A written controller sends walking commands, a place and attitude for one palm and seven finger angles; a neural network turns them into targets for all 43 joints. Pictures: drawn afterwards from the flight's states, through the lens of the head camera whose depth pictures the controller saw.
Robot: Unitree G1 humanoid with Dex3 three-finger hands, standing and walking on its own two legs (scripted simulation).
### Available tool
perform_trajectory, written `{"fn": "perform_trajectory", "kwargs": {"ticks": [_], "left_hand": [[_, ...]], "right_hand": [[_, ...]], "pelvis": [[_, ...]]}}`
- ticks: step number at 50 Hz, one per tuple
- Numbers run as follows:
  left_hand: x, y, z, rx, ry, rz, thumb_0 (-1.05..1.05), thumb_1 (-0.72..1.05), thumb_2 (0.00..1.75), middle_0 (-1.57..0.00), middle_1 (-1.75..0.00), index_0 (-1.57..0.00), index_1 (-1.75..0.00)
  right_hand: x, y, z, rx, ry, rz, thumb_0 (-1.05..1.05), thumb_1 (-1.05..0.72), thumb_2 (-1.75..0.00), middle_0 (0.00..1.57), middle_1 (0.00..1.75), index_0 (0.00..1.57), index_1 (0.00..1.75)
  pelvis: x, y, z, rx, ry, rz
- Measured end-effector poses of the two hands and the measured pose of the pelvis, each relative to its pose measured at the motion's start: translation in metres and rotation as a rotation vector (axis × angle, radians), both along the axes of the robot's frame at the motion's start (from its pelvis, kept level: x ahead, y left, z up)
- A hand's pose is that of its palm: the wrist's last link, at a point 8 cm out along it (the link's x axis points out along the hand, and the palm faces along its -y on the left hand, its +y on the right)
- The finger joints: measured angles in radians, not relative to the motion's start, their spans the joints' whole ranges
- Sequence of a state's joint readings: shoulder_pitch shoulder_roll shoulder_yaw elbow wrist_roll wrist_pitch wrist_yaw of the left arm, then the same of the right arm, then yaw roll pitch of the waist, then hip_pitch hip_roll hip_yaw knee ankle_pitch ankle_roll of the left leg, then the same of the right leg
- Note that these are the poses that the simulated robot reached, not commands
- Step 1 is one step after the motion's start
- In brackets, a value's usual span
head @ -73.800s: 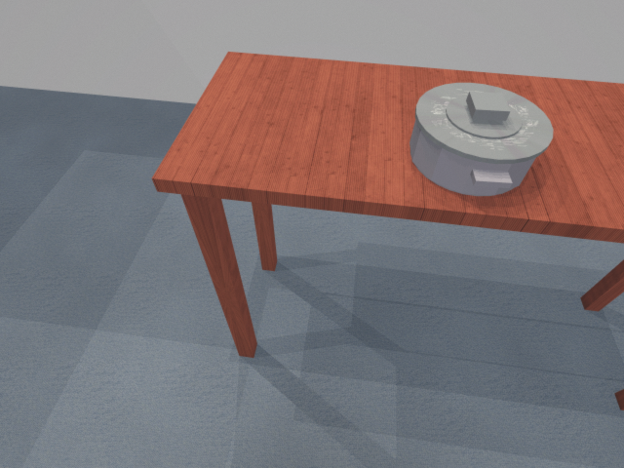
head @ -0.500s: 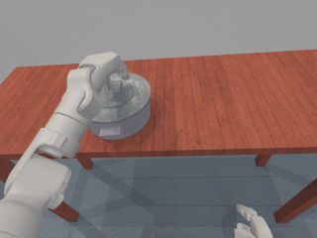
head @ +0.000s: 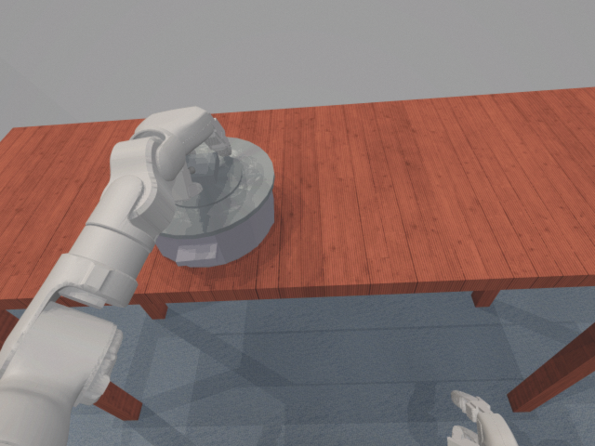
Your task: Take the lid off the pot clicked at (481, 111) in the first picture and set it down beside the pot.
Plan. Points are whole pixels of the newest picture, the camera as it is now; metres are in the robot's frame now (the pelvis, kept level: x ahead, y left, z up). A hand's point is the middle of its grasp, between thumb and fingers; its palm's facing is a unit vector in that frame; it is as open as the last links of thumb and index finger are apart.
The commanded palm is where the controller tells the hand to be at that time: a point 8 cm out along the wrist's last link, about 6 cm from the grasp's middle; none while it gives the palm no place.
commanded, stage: close the fingers and squeeze the knob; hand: left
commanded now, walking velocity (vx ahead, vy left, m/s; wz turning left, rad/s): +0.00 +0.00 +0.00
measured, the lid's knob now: (199, 169) +0.45 +0.15 +0.15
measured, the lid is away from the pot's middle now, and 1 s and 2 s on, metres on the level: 0.00 0.01 0.01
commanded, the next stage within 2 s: lift the lid straight up in 1.14 s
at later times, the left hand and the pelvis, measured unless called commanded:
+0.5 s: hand (189, 173) +0.42 +0.15 +0.17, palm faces -0.25 -0.11 -0.96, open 9.0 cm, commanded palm +0.40 +0.16 +0.24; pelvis -0.01 +0.00 +0.00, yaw +0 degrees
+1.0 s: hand (190, 175) +0.42 +0.15 +0.17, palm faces -0.25 -0.10 -0.96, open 9.0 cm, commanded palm +0.40 +0.15 +0.24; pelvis -0.01 +0.00 +0.00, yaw +0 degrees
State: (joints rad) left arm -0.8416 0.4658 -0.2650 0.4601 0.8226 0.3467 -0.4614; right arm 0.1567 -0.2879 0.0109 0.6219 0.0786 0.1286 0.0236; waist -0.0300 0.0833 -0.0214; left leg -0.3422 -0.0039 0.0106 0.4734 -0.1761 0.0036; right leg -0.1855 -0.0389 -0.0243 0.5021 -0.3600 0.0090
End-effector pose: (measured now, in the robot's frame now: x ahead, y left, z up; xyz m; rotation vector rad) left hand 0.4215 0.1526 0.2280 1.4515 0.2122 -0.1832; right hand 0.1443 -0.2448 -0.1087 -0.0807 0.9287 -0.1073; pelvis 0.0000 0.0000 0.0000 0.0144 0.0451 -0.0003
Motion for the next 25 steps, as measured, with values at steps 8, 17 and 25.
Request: {"fn": "perform_trajectory", "kwargs": {"ticks": [8,17,25], "left_hand": [[-0.005,-0.001,-0.001,-0.007,-0.004,-0.008,0.00,-0.20,1.34,-0.76,-0.21,-0.79,-0.22],[-0.007,0.001,-0.001,-0.008,-0.008,-0.001,0.00,-0.08,1.23,-0.69,-0.49,-0.72,-0.50],[-0.005,0.002,0.000,0.001,-0.002,0.003,0.00,-0.04,1.16,-0.66,-0.67,-0.66,-0.66]], "right_hand": [[0.012,0.008,0.003,0.016,-0.029,0.021,0.01,-0.90,-0.90,0.20,0.30,0.20,0.30],[0.016,0.014,0.006,0.018,-0.042,0.032,0.01,-0.90,-0.90,0.20,0.30,0.20,0.30],[0.006,0.011,0.003,0.009,-0.022,0.019,0.01,-0.90,-0.90,0.20,0.30,0.20,0.30]], "pelvis": [[-0.002,0.001,0.000,-0.002,-0.003,0.003],[-0.004,0.002,0.000,-0.003,-0.005,0.005],[-0.005,0.003,0.000,-0.004,-0.002,0.003]]}}
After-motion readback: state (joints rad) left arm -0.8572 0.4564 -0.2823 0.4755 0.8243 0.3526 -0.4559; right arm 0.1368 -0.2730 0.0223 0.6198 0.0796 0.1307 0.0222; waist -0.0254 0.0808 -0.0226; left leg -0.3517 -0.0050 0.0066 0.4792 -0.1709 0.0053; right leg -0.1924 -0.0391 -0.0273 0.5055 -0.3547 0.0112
